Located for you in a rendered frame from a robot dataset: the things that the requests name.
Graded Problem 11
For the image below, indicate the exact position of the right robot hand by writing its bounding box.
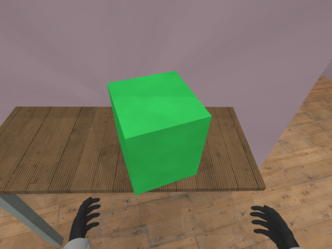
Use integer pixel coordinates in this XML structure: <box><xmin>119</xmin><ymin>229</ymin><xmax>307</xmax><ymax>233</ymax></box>
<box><xmin>250</xmin><ymin>205</ymin><xmax>300</xmax><ymax>249</ymax></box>

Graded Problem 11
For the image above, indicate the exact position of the left robot forearm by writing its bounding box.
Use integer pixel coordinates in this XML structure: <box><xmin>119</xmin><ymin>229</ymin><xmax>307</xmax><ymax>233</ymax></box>
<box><xmin>63</xmin><ymin>238</ymin><xmax>90</xmax><ymax>249</ymax></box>

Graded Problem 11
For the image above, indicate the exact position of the carton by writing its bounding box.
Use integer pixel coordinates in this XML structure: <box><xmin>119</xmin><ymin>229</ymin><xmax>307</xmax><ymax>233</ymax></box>
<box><xmin>107</xmin><ymin>71</ymin><xmax>212</xmax><ymax>196</ymax></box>

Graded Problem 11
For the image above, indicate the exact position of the table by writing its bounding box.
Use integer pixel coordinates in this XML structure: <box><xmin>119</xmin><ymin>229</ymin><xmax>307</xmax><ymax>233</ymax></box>
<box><xmin>0</xmin><ymin>106</ymin><xmax>266</xmax><ymax>246</ymax></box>

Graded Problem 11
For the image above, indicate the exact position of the left robot hand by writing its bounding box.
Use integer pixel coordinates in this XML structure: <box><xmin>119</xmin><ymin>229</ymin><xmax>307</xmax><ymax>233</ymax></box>
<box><xmin>69</xmin><ymin>197</ymin><xmax>101</xmax><ymax>241</ymax></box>

